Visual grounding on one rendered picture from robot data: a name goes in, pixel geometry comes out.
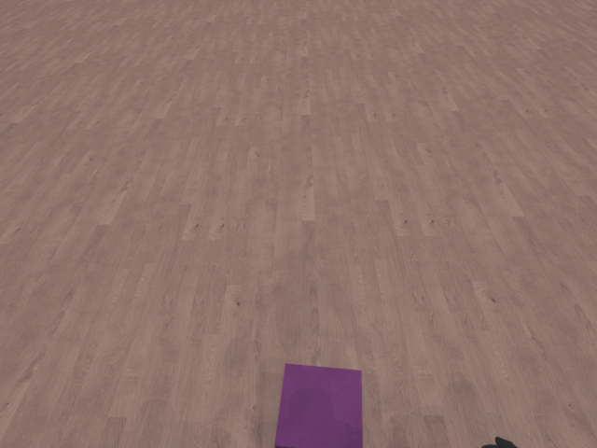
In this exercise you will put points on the carton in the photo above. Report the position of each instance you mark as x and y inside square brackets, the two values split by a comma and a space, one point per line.
[320, 407]

